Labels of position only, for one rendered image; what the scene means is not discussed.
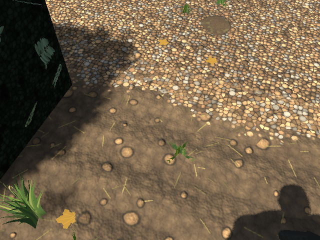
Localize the robot right hand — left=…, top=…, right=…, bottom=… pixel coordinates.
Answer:
left=278, top=230, right=320, bottom=240

